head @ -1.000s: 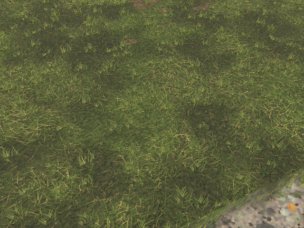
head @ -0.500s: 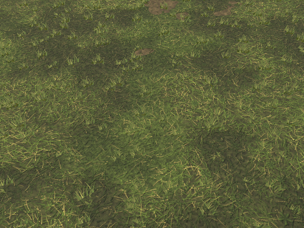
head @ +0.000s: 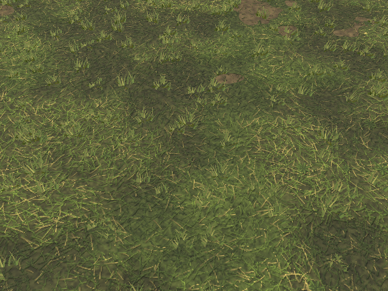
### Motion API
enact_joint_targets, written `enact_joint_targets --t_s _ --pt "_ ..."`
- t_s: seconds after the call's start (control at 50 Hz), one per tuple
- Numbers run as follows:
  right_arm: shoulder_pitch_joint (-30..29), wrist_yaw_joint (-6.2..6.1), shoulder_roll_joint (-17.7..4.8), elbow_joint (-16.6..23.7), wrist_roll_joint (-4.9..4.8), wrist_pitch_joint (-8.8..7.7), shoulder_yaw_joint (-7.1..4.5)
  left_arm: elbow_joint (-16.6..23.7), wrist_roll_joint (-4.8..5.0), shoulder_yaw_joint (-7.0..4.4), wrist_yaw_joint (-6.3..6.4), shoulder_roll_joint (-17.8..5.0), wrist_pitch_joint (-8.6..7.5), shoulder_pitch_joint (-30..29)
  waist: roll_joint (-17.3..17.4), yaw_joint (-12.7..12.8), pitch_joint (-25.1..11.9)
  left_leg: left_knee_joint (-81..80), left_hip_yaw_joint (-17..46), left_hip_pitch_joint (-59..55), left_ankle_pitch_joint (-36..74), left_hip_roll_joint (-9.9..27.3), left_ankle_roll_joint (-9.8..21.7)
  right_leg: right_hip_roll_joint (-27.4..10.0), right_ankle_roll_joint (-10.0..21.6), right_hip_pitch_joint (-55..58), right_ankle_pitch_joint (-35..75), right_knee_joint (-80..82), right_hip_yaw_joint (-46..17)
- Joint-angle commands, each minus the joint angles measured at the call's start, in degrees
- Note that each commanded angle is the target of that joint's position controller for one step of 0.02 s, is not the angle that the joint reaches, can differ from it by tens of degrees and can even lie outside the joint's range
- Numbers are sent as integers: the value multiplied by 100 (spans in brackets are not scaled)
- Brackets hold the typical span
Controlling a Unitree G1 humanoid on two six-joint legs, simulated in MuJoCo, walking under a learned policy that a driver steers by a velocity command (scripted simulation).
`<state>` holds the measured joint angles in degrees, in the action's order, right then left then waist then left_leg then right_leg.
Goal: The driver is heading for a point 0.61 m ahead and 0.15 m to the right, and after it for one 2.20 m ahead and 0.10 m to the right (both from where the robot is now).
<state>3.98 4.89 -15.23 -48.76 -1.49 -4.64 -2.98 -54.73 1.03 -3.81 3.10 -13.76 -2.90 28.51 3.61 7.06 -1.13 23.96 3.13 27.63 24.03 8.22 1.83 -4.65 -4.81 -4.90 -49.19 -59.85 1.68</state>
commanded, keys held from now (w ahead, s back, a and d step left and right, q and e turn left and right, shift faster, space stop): w+e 0.74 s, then w+q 0.26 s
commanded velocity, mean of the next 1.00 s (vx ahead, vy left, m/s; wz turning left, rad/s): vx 0.50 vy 0.00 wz -0.35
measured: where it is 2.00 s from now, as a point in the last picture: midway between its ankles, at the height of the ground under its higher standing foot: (258, 163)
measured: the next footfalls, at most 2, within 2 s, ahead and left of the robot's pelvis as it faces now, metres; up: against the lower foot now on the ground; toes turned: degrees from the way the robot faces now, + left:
right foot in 0.48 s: +0.41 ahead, -0.11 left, +0.00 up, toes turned -16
left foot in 1.04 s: +0.77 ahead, -0.04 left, +0.00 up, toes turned -21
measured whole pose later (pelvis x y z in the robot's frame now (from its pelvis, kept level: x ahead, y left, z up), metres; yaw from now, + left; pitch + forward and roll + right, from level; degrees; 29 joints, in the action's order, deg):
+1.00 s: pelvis +0.56 -0.07 -0.06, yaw -22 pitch +3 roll -1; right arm 1.2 2.7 -14.3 -43.6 -0.8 -6.0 -2.5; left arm -47.0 0.5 -4.2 0.8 -14.9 -3.7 21.4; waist 1.8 4.1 0.2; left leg 29.5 -1.6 31.9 -1.6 0.2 4.2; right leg 4.7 4.0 2.5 -23.7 -18.7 -5.5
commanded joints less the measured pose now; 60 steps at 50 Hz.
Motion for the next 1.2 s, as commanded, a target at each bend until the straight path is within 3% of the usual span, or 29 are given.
enact_joint_targets --t_s 0.02,0.04,0.08,0.1,0.12,0.14,0.18,0.24,0.32,0.4,0.44,0.48,0.5,0.52,0.54,0.56,0.58,0.62,0.7,0.8,0.92,0.98,1.02,1.04,1.06,1.08,1.1,1.14,1.2 --pt "2588 -182 -955 -713 197 -69 -331 -212 38 -129 -112 -367 -92 388 745 -1347 -680 323 134 -4296 1571 444 376 423 211 -2836 475 -3993 -397" --pt "2823 -180 -1355 -789 280 -125 -316 -162 86 20 -242 18 -246 1225 2143 -1019 -1551 2380 366 -5945 3492 968 441 377 262 -4589 -232 -5637 -1207" --pt "3259 -175 -1449 -954 156 110 -425 356 374 -4 -207 -277 -488 436 1493 -1290 -2336 1057 2046 -5500 440 1879 1141 361 187 -5561 713 -6193 -1140" --pt "2916 -257 -1473 -1108 118 172 -438 750 447 68 -39 -49 -391 -219 790 -1046 -1973 -272 3027 -4680 -2630 2139 1303 136 212 -5950 1599 -6006 -498" --pt "2287 -293 -1200 -900 205 89 -313 802 483 93 49 -98 -281 -521 726 -951 -1464 -504 3121 -3717 -2599 2398 1583 -96 364 -5833 2103 -6306 -359" --pt "1565 -263 -676 -679 293 -40 -125 806 329 89 74 -220 -104 -665 -10 -782 -997 -343 2478 -2547 -2645 2245 1435 -317 553 -5272 2528 -5553 -636" --pt "651 -282 89 -627 283 -170 129 930 214 -36 -1 -137 88 -1041 102 -381 162 -469 845 -758 -2843 1306 520 -413 831 -4611 3635 -3278 -1210" --pt "661 -595 -357 -603 419 -209 19 1129 -30 -93 -88 -86 32 -1409 671 -416 601 -1137 -551 -290 -1976 635 548 -161 551 -3430 4842 -319 -754" --pt "1326 -772 -752 -741 72 -114 -179 1385 -64 15 -436 199 18 -2088 -34 -744 430 -1191 -767 -1904 -1126 1048 718 -75 761 -3501 4919 1354 -236" --pt "1622 -726 -751 -757 41 115 -285 1722 -18 -17 -590 95 68 -2807 -240 -937 622 -880 -1139 -2993 -891 1141 500 33 1128 -3751 4343 1964 53" --pt "1443 -697 -944 -640 54 169 -348 1762 -14 -120 -631 -129 69 -2605 -12 -709 301 -133 -1440 -3002 920 1001 379 456 1297 -2821 3795 2001 499" --pt "1251 -682 -1040 -515 57 196 -360 1377 -8 -413 -594 -684 80 -1143 -151 84 -488 2016 -1684 -2313 1507 594 141 973 1615 -541 4104 2524 599" --pt "1225 -656 -739 -312 227 139 -266 1213 27 -606 -462 -1344 110 -377 -1239 219 -924 4172 -1695 -576 -1602 120 -162 -166 2068 1139 4508 2799 -1343" --pt "1526 -513 -176 7 186 -105 -70 1355 51 -580 -487 -1680 27 -562 -2089 -349 -1753 5906 -470 1312 -5581 -1075 -347 -1401 3142 2581 3505 4003 -4725" --pt "836 -430 -656 125 -34 -328 -195 1363 -23 -460 -498 -1272 -16 -450 -1305 -19 -1563 6027 269 2041 -5349 -817 -169 -1373 2821 2535 3187 4392 -4654" --pt "541 -403 -708 235 -124 -412 -203 1374 -37 -381 -469 -1011 -67 -749 -1013 -144 -906 5657 215 2215 -4889 -575 0 -1206 2571 1873 3566 4340 -3792" --pt "470 -457 -633 203 -11 -412 -204 1463 -9 -323 -470 -863 -110 -1213 -327 -447 -492 5120 216 1780 -4488 -317 17 -954 2361 906 4239 4383 -3120" --pt "613 -510 -696 198 107 -264 -285 1609 -43 -237 -419 -658 -145 -1717 -415 -819 -350 4350 233 961 -4136 -62 -50 -597 2131 -158 4915 4545 -2412" --pt "206 -542 -462 464 235 -104 -267 1548 29 -281 -270 -906 -182 -1352 -377 -797 -145 3177 27 958 -3393 -232 -413 -339 2128 -613 5675 4722 -1898" --pt "-558 -464 -248 666 167 -147 -137 1356 2 -233 -223 -765 -164 -898 -829 -399 49 1180 -118 609 -1726 -497 -389 -79 1737 -632 5131 4728 -1371" --pt "-1235 -280 -429 1043 61 -226 -77 982 -43 -239 -235 -868 -171 -370 -816 -80 411 671 -216 1430 -2190 -500 78 -771 1689 836 5587 4405 -1529" --pt "-793 -178 -546 1025 38 -249 -114 959 -65 -257 -193 -997 -110 -593 -974 -391 170 570 -483 718 -2898 -773 389 -801 1465 1099 7467 3896 -1190" --pt "560 -199 -864 670 72 -222 -288 1043 -90 -235 -181 -1054 -80 -915 -897 -1116 -669 431 -646 -1245 -2591 -1107 701 -425 1214 735 9042 2424 -707" --pt "1555 -238 -1185 510 123 -190 -368 1182 -182 -165 -162 -934 -103 -971 -314 -1468 -1349 489 608 -2923 -2269 -224 1088 -147 1018 -424 7514 783 -495" --pt "1857 -208 -1541 458 124 -175 -455 1238 -188 6 -246 -340 -224 -222 1250 -1046 -1887 -8 3472 -4834 -3073 1014 2120 937 516 -2796 2956 -1295 -401" --pt "1847 -218 -1054 415 -11 -130 -346 1224 -98 -7 -297 -701 -365 -441 937 -1230 -1844 -588 4231 -5037 -4058 1043 2054 805 555 -3609 1952 -1843 -1022" --pt "1440 -261 -851 541 1 -94 -294 1421 45 -61 -336 -942 -463 -1073 479 -1259 -948 -674 3456 -4360 -3989 861 1768 509 597 -4030 2379 -1801 -1035" --pt "982 -281 -692 724 83 -60 -231 1573 -118 -67 -289 -876 -543 -1643 -523 -989 -227 -849 2456 -2943 -2746 420 1531 167 571 -3698 2963 -1005 -826" --pt "961 -327 -683 807 84 -54 -213 1693 -219 -94 -238 -739 -410 -1481 -173 -654 -205 -1070 1954 -2254 -1771 124 1542 -19 385 -3205 3135 -189 -740"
